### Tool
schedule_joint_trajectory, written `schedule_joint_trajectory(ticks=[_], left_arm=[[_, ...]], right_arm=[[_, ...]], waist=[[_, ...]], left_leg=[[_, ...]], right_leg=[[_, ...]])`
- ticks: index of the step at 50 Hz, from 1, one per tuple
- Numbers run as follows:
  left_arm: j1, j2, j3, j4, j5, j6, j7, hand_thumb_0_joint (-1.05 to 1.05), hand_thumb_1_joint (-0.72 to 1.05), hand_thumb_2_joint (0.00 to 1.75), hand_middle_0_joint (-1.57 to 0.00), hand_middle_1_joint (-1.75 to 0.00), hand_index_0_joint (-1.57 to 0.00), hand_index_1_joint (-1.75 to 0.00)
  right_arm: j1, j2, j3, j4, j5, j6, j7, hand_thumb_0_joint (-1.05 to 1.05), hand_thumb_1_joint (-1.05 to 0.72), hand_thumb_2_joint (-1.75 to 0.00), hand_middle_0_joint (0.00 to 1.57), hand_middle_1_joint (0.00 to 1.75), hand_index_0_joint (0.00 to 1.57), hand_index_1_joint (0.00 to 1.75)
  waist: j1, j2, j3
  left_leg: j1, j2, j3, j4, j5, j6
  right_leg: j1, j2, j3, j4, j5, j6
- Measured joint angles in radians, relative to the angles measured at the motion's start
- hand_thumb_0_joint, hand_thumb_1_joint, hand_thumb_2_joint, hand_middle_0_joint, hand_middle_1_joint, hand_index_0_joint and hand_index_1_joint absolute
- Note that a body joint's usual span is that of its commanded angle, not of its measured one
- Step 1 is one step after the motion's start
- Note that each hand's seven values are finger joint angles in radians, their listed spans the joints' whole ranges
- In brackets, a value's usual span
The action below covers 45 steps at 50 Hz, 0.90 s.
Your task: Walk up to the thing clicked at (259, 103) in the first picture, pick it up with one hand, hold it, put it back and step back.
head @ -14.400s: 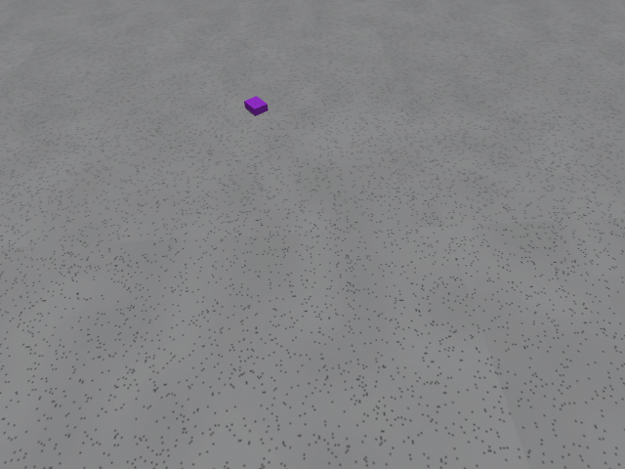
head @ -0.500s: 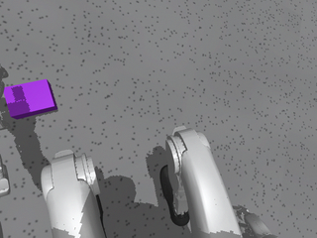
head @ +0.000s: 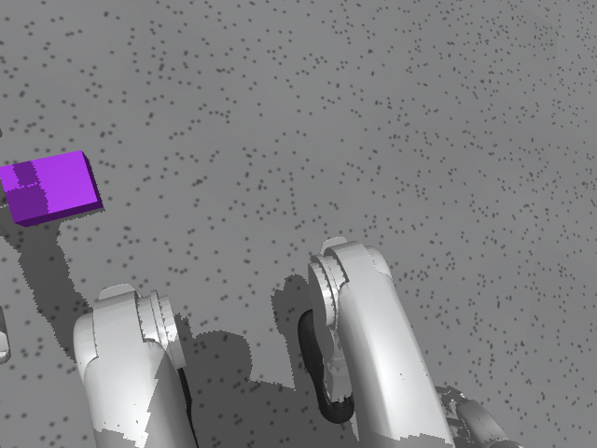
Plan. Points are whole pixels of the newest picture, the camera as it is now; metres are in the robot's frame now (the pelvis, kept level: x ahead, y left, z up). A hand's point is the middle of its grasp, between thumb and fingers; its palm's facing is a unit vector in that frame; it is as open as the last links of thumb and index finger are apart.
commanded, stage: rise first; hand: left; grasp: from above
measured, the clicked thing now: (53, 188) +0.49 +0.29 -0.30
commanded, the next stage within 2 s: approach in 0.34 s
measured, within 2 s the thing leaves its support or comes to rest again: neither
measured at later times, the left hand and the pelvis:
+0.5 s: hand out of the picture +0.45 +0.34 -0.18, palm faces -0.44 -0.11 -0.89, open 13.2 cm; pelvis +0.00 +0.00 +0.00, yaw +0 degrees
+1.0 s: hand (39, 156) +0.50 +0.27 -0.18, palm faces -0.42 -0.11 -0.90, open 13.2 cm; pelvis +0.00 +0.00 +0.00, yaw -1 degrees
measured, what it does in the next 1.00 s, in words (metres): stands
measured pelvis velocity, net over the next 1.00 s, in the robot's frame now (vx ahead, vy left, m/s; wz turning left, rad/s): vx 0.00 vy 0.00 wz -0.02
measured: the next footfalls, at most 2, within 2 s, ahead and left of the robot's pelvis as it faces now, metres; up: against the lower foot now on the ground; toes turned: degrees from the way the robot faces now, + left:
none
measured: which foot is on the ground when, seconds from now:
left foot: down 0.00-1.00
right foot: down 0.00-1.00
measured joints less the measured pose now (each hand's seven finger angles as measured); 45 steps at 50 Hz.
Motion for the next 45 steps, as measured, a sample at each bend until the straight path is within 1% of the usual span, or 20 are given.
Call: schedule_joint_trajectory(ticks=[4, 8, 15, 24, 27, 32, 35, 37, 41, 45], left_arm=[[0.009, -0.005, 0.001, -0.019, -0.002, -0.006, -0.009, 0.0, -0.42, 0.92, -0.22, -0.88, -0.21, -0.89], [0.006, -0.008, -0.009, -0.014, 0.002, -0.009, -0.012, 0.0, -0.41, 0.92, -0.22, -0.87, -0.21, -0.88], [-0.004, -0.002, -0.013, 0.013, 0.007, -0.011, -0.003, 0.0, -0.4, 0.91, -0.23, -0.86, -0.22, -0.87], [0.003, 0.003, -0.003, 0.012, 0.012, -0.017, 0.008, 0.0, -0.38, 0.89, -0.26, -0.84, -0.24, -0.85], [0.004, -0.001, -0.014, 0.008, 0.008, -0.013, 0.013, 0.0, -0.38, 0.89, -0.25, -0.84, -0.24, -0.86], [-0.02, -0.028, -0.061, 0.001, 0.002, 0.0, 0.018, 0.0, -0.38, 0.89, -0.24, -0.87, -0.23, -0.88], [-0.061, -0.047, -0.089, 0.027, 0.005, 0.013, 0.033, 0.0, -0.39, 0.89, -0.23, -0.88, -0.23, -0.89], [-0.091, -0.055, -0.093, 0.051, 0.012, 0.025, 0.045, 0.0, -0.39, 0.89, -0.23, -0.89, -0.23, -0.89], [-0.134, -0.061, -0.072, 0.093, 0.026, 0.059, 0.072, 0.0, -0.38, 0.89, -0.23, -0.89, -0.23, -0.89], [-0.144, -0.063, -0.045, 0.111, 0.019, 0.103, 0.08, 0.0, -0.38, 0.89, -0.23, -0.89, -0.23, -0.89]], right_arm=[[0.003, 0.001, -0.001, 0.0, 0.003, 0.004, 0.001, 0.0, -0.91, -0.9, 0.2, 0.3, 0.2, 0.3], [0.005, 0.003, -0.002, -0.004, 0.007, 0.009, -0.001, 0.0, -0.91, -0.9, 0.2, 0.3, 0.2, 0.3], [0.002, 0.0, 0.004, -0.012, 0.008, 0.002, -0.001, 0.0, -0.91, -0.9, 0.2, 0.3, 0.2, 0.3], [0.008, -0.002, 0.008, -0.01, 0.006, -0.009, 0.0, 0.0, -0.91, -0.9, 0.2, 0.3, 0.2, 0.3], [0.012, 0.0, 0.006, -0.005, 0.005, -0.011, 0.001, 0.0, -0.91, -0.89, 0.2, 0.3, 0.2, 0.3], [0.019, 0.004, 0.002, 0.002, 0.008, -0.022, 0.001, 0.0, -0.91, -0.89, 0.2, 0.3, 0.2, 0.3], [0.018, 0.006, 0.007, 0.003, 0.006, -0.029, 0.001, 0.0, -0.9, -0.89, 0.2, 0.3, 0.2, 0.3], [0.015, 0.005, 0.013, 0.0, 0.003, -0.034, 0.0, 0.0, -0.9, -0.89, 0.2, 0.3, 0.2, 0.3], [0.018, -0.001, 0.026, -0.018, -0.001, -0.036, 0.0, 0.0, -0.9, -0.89, 0.2, 0.3, 0.2, 0.3], [0.031, -0.008, 0.04, -0.036, 0.003, -0.03, 0.003, 0.0, -0.9, -0.89, 0.2, 0.3, 0.2, 0.3]], waist=[[0.004, -0.001, -0.005], [0.003, -0.001, -0.01], [-0.002, -0.002, -0.005], [-0.003, -0.005, 0.002], [-0.003, -0.006, -0.002], [-0.005, -0.008, -0.008], [-0.016, -0.011, -0.012], [-0.031, -0.009, -0.013], [-0.064, 0.001, -0.011], [-0.087, 0.011, -0.004]], left_leg=[[0.002, 0.0, -0.001, -0.002, 0.001, 0.001], [0.003, -0.004, 0.002, -0.007, 0.005, 0.002], [0.004, -0.004, 0.003, -0.01, 0.012, 0.005], [-0.003, -0.002, 0.002, -0.004, 0.016, 0.007], [-0.006, -0.002, 0.004, -0.002, 0.015, 0.008], [-0.011, -0.004, 0.009, -0.005, 0.016, 0.007], [-0.013, -0.003, 0.01, -0.008, 0.015, 0.006], [-0.016, -0.001, 0.008, -0.008, 0.014, 0.005], [-0.021, 0.003, 0.0, -0.007, 0.01, 0.003], [-0.019, 0.01, -0.002, -0.007, 0.005, 0.001]], right_leg=[[0.004, 0.0, -0.001, -0.004, 0.001, 0.002], [0.007, -0.004, -0.001, -0.006, 0.001, -0.006], [0.01, -0.004, -0.001, -0.011, 0.008, -0.006], [0.002, 0.0, 0.0, -0.008, 0.014, -0.007], [-0.001, 0.0, 0.001, -0.006, 0.013, -0.005], [-0.007, -0.003, 0.005, -0.003, 0.01, -0.011], [-0.012, -0.003, 0.006, -0.004, 0.011, -0.012], [-0.016, -0.001, 0.004, -0.006, 0.012, -0.01], [-0.023, 0.004, -0.002, -0.01, 0.016, -0.008], [-0.028, 0.01, -0.002, -0.011, 0.018, -0.004]])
